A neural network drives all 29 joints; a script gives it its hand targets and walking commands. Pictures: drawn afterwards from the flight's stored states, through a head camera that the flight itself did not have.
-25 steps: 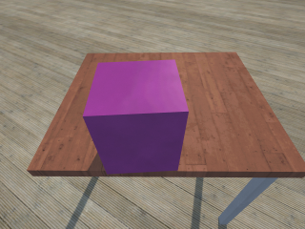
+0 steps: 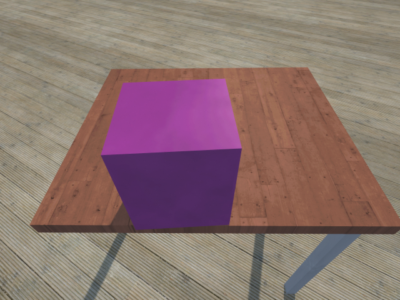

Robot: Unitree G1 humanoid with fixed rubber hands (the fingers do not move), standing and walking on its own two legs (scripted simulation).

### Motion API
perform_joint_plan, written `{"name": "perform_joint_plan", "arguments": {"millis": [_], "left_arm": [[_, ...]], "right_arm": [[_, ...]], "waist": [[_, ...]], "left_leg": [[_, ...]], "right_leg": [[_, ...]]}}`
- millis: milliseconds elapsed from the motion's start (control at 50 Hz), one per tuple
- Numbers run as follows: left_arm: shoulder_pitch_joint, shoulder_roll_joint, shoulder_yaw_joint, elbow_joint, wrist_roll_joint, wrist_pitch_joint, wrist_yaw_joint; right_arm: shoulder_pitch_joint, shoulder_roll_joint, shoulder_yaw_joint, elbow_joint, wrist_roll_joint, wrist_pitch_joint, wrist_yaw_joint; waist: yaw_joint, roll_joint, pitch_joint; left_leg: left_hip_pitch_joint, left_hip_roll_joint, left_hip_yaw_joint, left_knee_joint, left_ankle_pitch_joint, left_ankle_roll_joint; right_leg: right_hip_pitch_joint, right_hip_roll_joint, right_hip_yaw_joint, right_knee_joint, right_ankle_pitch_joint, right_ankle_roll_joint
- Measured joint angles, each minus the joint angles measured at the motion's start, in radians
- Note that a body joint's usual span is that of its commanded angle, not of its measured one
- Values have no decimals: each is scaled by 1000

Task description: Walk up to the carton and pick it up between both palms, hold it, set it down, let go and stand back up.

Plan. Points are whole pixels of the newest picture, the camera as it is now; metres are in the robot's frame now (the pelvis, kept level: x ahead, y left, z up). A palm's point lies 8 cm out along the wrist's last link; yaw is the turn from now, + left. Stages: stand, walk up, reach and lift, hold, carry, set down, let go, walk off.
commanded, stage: stand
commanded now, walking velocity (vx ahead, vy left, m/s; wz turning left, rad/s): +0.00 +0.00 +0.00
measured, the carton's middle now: (178, 157) +0.40 +0.05 +0.09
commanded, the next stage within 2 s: none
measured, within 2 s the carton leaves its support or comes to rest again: neither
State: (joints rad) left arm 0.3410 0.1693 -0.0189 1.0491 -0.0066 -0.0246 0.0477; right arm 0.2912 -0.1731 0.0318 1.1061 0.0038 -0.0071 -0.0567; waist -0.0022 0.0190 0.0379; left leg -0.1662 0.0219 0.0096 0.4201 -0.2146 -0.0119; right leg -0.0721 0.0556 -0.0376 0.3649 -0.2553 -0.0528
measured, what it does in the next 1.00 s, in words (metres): stands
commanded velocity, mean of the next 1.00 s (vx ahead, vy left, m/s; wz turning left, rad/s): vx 0.00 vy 0.00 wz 0.00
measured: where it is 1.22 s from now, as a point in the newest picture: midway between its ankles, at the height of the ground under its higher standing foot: outside the picture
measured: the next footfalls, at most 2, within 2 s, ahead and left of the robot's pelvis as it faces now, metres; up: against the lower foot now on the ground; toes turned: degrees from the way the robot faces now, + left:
none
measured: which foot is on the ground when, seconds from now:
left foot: down 0.00-1.00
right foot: down 0.00-1.00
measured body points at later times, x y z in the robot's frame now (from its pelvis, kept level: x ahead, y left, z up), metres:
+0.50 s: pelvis +0.00 +0.00 +0.00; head +0.00 +0.00 +0.45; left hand -0.01 +0.23 -0.15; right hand -0.01 -0.23 -0.16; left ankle +0.01 +0.12 -0.74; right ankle -0.03 -0.08 -0.74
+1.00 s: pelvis +0.00 +0.01 +0.00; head +0.01 +0.00 +0.45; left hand -0.01 +0.23 -0.16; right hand -0.01 -0.21 -0.16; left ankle +0.01 +0.12 -0.74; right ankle -0.03 -0.08 -0.74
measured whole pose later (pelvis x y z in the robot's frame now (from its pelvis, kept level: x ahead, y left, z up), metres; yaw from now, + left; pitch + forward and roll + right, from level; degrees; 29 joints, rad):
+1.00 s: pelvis +0.00 +0.01 +0.00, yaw +0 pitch -2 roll +0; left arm 0.34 0.15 -0.03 1.08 -0.01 -0.03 0.05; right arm 0.31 -0.15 0.03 1.12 0.01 -0.01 -0.06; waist 0.00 0.02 0.04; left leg -0.17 0.01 0.02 0.42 -0.21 0.00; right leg -0.08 0.05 -0.03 0.37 -0.26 -0.04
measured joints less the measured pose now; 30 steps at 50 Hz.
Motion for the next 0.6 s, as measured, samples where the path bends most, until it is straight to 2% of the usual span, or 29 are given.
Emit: {"name": "perform_joint_plan", "arguments": {"millis": [600], "left_arm": [[5,-12,-1,15,2,2,3]], "right_arm": [[3,10,1,15,1,-1,-5]], "waist": [[0,-2,-3]], "left_leg": [[-2,2,5,-2,2,2]], "right_leg": [[-1,1,5,-7,7,2]]}}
